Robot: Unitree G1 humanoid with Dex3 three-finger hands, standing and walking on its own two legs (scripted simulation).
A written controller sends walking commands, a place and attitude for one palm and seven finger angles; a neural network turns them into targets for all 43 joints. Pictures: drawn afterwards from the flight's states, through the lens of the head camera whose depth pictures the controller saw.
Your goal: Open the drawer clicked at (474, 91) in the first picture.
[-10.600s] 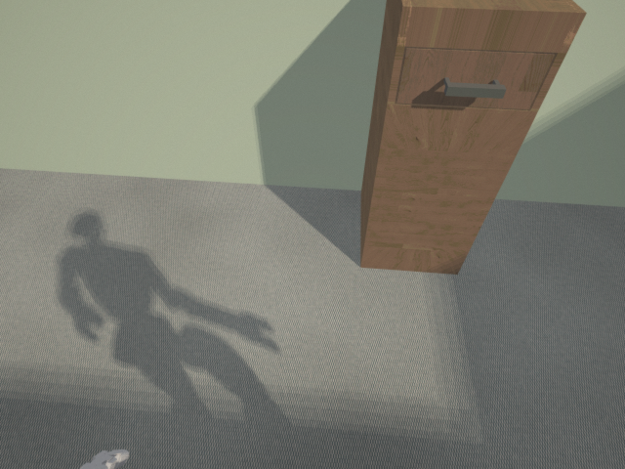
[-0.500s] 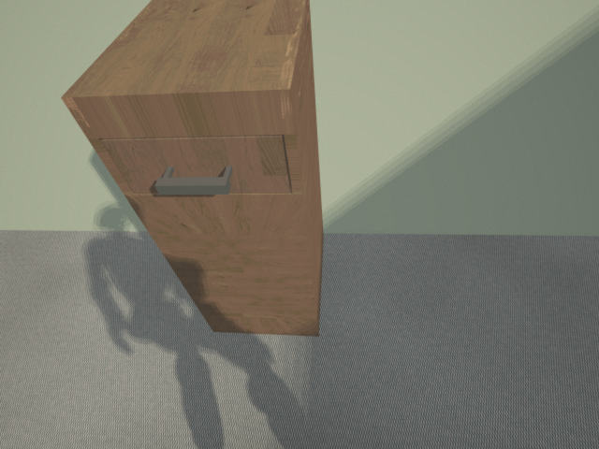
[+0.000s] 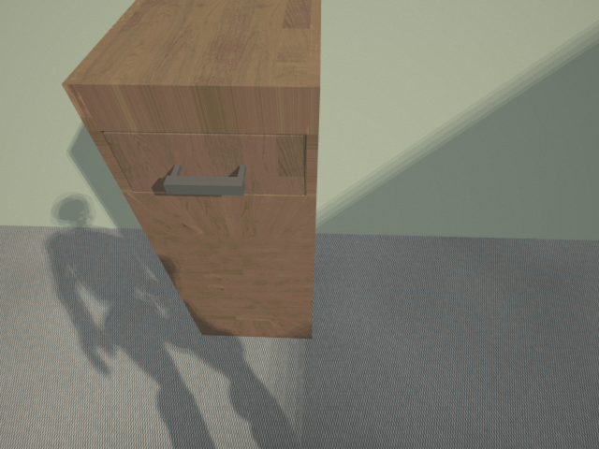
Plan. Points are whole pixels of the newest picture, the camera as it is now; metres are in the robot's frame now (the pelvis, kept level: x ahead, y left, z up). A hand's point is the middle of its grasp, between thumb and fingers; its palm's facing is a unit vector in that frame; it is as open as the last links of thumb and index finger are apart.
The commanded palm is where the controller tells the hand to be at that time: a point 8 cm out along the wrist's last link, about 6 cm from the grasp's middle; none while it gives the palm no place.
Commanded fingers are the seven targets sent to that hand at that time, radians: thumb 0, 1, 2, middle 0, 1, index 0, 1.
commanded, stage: come to a stop and stand still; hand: left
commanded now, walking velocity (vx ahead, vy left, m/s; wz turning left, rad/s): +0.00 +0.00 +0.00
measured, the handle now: (207, 177) +0.54 +0.21 +0.03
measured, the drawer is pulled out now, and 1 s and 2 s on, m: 0.00 0.00 0.00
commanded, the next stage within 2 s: look again from close up in 0.28 s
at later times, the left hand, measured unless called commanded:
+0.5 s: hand out of the picture +0.00 +0.18 -0.18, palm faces +0.00 -0.97 -0.22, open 7.3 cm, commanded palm none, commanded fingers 0.00 0.90 0.90 -0.20 -0.30 -0.20 -0.30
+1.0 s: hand out of the picture -0.08 +0.18 -0.18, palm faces +0.03 -0.98 -0.17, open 7.3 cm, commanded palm none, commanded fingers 0.00 0.90 0.90 -0.20 -0.30 -0.20 -0.30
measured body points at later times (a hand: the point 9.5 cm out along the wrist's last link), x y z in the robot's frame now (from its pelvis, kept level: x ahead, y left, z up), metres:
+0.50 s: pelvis -0.01 +0.01 +0.00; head +0.02 +0.00 +0.44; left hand +0.00 +0.23 -0.16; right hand -0.01 -0.22 -0.17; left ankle -0.06 +0.12 -0.74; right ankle -0.02 -0.12 -0.74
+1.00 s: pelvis -0.05 +0.02 +0.00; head -0.05 +0.02 +0.45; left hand -0.08 +0.23 -0.16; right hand -0.06 -0.20 -0.16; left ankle -0.06 +0.12 -0.74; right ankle -0.02 -0.12 -0.74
